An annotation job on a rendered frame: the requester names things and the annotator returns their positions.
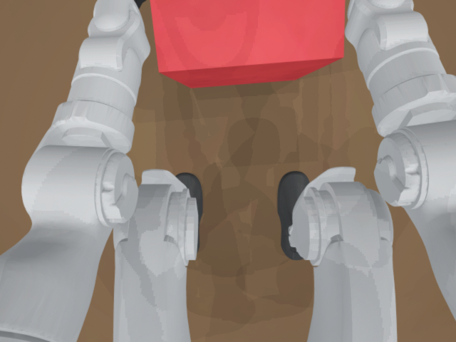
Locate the right robot upper arm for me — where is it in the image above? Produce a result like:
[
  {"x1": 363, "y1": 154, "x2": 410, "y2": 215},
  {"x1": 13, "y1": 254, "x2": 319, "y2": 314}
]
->
[{"x1": 374, "y1": 120, "x2": 456, "y2": 320}]

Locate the carton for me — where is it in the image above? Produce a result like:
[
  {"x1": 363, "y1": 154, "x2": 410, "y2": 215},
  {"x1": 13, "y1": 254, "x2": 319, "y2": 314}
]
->
[{"x1": 150, "y1": 0, "x2": 345, "y2": 88}]

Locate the robot right forearm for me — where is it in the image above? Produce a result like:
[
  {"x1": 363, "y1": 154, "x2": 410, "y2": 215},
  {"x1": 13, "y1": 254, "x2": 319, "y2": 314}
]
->
[{"x1": 345, "y1": 0, "x2": 456, "y2": 137}]

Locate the left robot upper arm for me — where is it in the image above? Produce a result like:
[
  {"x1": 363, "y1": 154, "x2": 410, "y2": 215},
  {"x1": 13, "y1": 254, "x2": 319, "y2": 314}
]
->
[{"x1": 0, "y1": 145, "x2": 138, "y2": 342}]

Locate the right robot shin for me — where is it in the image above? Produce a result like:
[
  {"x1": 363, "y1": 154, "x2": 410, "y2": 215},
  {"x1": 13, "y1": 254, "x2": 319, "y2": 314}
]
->
[{"x1": 289, "y1": 167, "x2": 393, "y2": 257}]

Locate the left robot thigh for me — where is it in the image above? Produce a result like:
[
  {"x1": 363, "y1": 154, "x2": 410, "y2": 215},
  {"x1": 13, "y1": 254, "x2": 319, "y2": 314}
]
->
[{"x1": 113, "y1": 184, "x2": 198, "y2": 342}]

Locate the robot left forearm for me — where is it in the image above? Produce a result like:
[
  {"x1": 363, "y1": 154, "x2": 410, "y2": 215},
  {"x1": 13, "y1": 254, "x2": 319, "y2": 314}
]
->
[{"x1": 21, "y1": 0, "x2": 150, "y2": 211}]

